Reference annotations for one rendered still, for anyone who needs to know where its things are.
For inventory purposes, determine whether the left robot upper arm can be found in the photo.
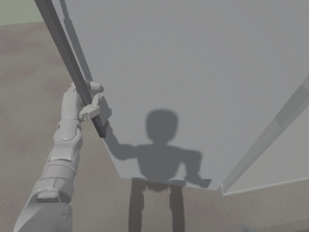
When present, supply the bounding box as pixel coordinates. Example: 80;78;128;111
15;202;72;232

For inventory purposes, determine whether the fridge door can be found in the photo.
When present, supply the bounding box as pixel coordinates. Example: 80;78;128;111
51;0;309;190

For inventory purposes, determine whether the left robot hand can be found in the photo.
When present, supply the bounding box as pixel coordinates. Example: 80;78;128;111
61;79;101;123

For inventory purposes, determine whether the robot left forearm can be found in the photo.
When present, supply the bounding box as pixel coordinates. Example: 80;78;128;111
13;119;83;232

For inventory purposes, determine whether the handle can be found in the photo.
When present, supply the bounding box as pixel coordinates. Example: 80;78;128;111
34;0;109;138

